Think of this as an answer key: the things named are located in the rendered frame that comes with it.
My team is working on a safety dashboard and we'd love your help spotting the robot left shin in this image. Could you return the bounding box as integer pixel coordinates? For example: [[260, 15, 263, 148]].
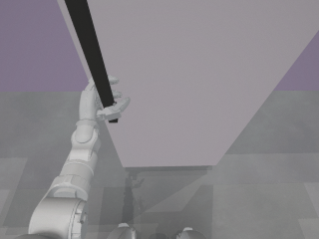
[[118, 223, 129, 227]]

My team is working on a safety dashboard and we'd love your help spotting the left robot hand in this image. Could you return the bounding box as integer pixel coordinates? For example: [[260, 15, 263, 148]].
[[79, 75, 131, 124]]

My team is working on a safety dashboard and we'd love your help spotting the left robot forearm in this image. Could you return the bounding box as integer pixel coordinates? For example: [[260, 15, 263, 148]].
[[28, 119, 102, 234]]

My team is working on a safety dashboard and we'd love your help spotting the robot left upper arm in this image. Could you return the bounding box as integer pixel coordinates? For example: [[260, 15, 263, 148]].
[[13, 197, 89, 239]]

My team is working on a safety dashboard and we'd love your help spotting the robot shin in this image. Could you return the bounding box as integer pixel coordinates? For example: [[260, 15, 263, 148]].
[[118, 223, 129, 227], [182, 227, 192, 232]]

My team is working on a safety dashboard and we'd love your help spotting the robot right shin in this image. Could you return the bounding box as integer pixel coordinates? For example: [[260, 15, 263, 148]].
[[182, 227, 192, 232]]

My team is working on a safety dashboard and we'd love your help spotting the fridge door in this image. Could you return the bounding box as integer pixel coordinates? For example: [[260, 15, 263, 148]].
[[57, 0, 319, 167]]

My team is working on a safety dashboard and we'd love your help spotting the handle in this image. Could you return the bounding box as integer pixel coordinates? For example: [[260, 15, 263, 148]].
[[65, 0, 118, 123]]

